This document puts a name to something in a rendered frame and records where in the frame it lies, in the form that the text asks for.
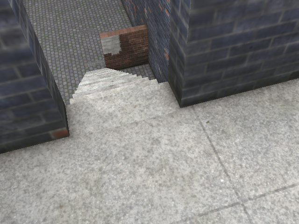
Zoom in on stairs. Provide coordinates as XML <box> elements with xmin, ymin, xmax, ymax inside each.
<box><xmin>69</xmin><ymin>68</ymin><xmax>158</xmax><ymax>105</ymax></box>

